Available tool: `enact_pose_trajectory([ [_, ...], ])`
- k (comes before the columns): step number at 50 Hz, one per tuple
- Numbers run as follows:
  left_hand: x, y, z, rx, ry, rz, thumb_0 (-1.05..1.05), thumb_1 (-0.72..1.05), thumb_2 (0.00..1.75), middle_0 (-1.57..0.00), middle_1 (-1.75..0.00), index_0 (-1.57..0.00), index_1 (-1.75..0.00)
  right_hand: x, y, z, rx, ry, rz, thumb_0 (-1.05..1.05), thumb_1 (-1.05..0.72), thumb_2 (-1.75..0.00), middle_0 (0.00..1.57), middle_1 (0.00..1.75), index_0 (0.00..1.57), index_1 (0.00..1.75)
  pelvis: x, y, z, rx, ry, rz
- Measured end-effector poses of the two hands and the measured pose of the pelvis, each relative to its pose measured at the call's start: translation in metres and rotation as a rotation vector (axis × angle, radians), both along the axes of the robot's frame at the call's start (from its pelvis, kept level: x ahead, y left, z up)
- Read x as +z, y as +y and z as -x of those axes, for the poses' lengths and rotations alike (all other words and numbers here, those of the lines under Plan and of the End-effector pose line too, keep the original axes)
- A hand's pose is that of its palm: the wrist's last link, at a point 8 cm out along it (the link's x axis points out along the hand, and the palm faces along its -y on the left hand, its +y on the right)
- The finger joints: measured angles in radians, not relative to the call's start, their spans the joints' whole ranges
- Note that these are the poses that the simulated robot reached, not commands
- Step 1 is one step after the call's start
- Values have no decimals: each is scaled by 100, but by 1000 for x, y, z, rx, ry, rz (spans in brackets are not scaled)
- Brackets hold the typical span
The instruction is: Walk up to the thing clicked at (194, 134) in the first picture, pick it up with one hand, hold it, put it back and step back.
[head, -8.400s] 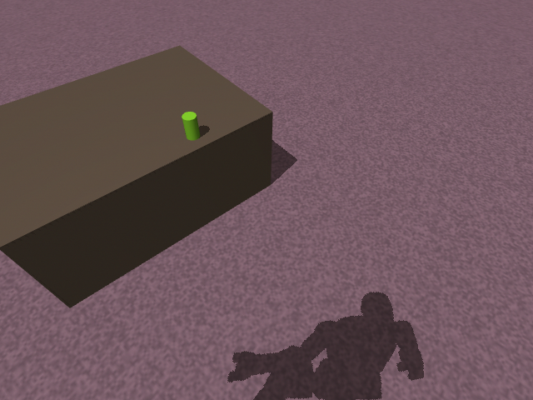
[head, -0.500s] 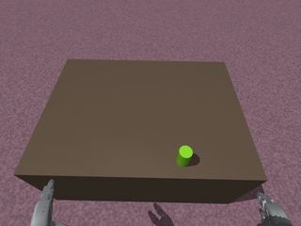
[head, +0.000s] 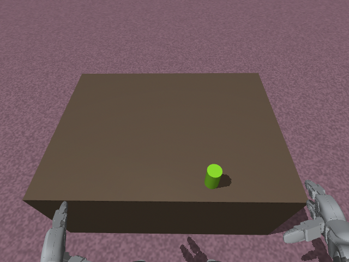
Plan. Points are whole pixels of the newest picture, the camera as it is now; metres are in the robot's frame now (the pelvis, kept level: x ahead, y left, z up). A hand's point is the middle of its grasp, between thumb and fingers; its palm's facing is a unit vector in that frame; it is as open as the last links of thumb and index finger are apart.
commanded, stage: go down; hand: right
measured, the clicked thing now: (213, 176) +0.43 -0.12 -0.23
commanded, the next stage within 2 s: approach in 1.24 s
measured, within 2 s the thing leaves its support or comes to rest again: neither
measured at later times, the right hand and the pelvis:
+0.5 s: hand (300, 158) +0.35 -0.29 +0.03, palm faces +0.05 +0.99 -0.11, open 17.6 cm; pelvis -0.01 +0.00 +0.01, yaw +2 degrees
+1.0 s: hand (303, 135) +0.40 -0.30 +0.05, palm faces +0.03 +1.00 -0.06, open 17.6 cm; pelvis -0.01 +0.00 +0.01, yaw +3 degrees
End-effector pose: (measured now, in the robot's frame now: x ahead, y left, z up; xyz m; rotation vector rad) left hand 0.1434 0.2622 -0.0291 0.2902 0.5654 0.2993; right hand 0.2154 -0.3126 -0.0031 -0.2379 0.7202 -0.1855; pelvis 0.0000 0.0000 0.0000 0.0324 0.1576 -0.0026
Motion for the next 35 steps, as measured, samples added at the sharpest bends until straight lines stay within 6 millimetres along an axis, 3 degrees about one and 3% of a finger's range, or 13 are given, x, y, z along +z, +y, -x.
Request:
enact_pose_trajectory([
  [7,-7,2,22,15,31,16,-1,-52,4,-6,-6,-6,-6,25,-13,-55,39,-71,-45,-1,55,-5,5,6,5,5,3,0,8,12,-8,0],
  [12,-13,0,35,23,65,38,-1,-52,4,-6,-6,-6,-6,32,-12,-80,66,-87,-108,-1,55,-5,4,6,5,5,6,0,10,26,-7,4],
  [20,-11,12,37,34,94,2,-1,-53,4,-6,-6,-6,-6,39,-20,-103,76,-171,-142,-1,55,-3,5,5,6,5,9,2,12,39,1,9],
  [35,-6,13,26,15,111,-23,-1,-53,5,-6,-5,-6,-6,57,-33,-137,112,-306,-170,-2,56,-2,5,5,6,4,10,4,8,37,37,4],
])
